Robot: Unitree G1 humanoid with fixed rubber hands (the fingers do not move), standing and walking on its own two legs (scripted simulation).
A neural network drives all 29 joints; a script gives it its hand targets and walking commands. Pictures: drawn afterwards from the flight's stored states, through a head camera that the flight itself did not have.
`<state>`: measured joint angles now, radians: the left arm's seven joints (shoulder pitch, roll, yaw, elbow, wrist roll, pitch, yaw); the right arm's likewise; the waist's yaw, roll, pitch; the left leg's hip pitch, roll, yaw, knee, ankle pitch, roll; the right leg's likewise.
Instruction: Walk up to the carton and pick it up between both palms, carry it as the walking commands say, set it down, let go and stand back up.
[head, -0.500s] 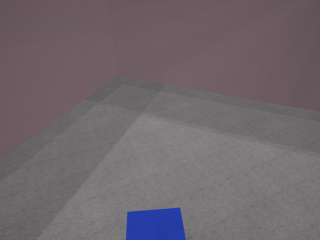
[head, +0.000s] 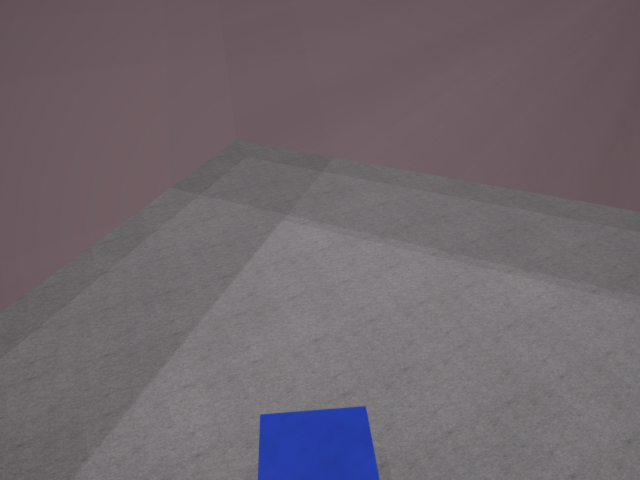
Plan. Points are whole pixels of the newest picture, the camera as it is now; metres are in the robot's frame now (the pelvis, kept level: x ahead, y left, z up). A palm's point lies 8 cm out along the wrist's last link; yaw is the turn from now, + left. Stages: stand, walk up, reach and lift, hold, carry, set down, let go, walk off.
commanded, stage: stand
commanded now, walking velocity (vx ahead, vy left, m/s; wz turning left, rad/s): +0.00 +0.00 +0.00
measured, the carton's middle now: (317, 478) +0.42 +0.02 -0.64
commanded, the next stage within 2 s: none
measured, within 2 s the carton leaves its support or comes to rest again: neither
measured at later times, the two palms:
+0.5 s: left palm out of the picture -0.09 +0.21 -0.15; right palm out of the picture -0.07 -0.19 -0.14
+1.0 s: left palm out of the picture -0.12 +0.21 -0.14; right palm out of the picture -0.11 -0.17 -0.14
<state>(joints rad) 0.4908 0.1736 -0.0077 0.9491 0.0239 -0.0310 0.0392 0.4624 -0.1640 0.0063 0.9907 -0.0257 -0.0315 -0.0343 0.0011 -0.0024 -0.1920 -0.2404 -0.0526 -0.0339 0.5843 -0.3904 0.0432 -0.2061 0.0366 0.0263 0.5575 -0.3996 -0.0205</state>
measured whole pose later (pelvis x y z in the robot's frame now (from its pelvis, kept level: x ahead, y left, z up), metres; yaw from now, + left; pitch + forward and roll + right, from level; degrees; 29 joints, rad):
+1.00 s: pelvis -0.05 +0.02 +0.01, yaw +0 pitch -2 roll +0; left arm 0.42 0.08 -0.01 1.18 0.02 0.00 0.05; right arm 0.40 -0.08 0.02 1.17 -0.01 -0.02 -0.04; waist -0.01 -0.01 -0.03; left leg -0.19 -0.08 -0.02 0.49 -0.27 0.07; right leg -0.17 0.00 0.03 0.48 -0.29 0.02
